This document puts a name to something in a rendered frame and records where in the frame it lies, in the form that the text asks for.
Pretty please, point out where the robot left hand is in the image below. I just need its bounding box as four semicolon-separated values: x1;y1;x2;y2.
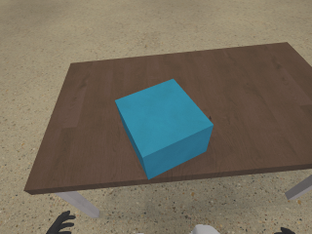
46;211;76;234

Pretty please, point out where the carton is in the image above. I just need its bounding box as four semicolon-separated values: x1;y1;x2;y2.
115;79;214;179

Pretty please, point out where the table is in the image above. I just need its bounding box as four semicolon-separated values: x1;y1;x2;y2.
23;42;312;218

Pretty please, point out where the robot right thigh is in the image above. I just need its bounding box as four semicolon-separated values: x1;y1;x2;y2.
189;224;220;234

